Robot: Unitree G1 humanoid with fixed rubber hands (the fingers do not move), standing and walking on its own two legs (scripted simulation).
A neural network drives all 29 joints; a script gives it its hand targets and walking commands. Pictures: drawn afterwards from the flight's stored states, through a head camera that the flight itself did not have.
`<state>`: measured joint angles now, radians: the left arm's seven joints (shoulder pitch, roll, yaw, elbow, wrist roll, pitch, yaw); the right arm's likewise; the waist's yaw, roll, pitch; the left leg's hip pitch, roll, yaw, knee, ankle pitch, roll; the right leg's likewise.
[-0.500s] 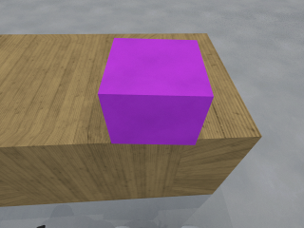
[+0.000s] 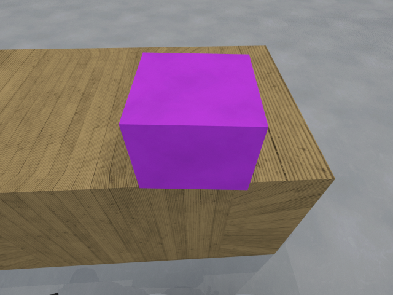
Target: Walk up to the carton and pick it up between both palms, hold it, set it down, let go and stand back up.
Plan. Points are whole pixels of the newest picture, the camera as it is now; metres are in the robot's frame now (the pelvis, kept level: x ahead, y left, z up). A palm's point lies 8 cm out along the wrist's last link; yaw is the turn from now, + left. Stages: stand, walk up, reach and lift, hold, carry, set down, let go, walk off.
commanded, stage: walk up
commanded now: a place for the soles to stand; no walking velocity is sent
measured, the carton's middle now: (194, 120) +0.53 +0.02 +0.04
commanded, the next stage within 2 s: none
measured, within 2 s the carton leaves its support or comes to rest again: neither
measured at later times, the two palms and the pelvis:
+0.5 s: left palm out of the picture +0.10 +0.30 -0.09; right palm out of the picture +0.09 -0.35 -0.09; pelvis +0.03 -0.03 +0.00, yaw +0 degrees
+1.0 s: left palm out of the picture +0.11 +0.31 -0.09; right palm out of the picture +0.08 -0.33 -0.09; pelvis +0.04 -0.01 +0.00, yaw -1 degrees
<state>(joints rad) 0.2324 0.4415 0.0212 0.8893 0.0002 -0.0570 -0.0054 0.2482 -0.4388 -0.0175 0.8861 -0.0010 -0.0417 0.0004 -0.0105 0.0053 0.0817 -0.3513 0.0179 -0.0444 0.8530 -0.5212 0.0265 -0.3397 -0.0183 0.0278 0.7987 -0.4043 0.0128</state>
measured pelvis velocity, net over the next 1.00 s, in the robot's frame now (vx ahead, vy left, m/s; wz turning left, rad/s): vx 0.04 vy -0.01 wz -0.02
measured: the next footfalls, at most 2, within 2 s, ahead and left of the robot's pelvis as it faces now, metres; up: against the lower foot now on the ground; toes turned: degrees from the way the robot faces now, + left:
left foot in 0.58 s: +0.13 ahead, +0.12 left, +0.00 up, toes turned -3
right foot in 0.92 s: +0.11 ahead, -0.16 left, +0.00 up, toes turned +0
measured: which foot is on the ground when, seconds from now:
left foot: down 0.00-0.30, up 0.32-0.56, down 0.58-1.00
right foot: down 0.00-0.60, up 0.62-0.90, down 0.92-1.00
